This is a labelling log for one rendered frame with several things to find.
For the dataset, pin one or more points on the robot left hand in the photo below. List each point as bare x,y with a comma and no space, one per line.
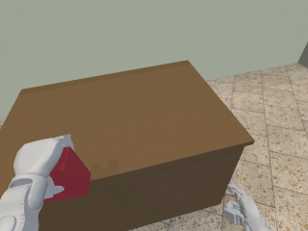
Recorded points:
40,157

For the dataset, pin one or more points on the table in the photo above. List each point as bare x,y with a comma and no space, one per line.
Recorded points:
158,142

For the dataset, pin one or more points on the right robot forearm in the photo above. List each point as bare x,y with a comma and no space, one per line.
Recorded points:
255,224

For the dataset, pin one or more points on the robot right hand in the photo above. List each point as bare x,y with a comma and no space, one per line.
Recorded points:
246,208

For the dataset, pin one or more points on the left robot forearm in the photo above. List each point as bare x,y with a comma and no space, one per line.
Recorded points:
21,202

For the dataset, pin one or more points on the sponge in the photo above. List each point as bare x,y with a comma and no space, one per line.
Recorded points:
70,173

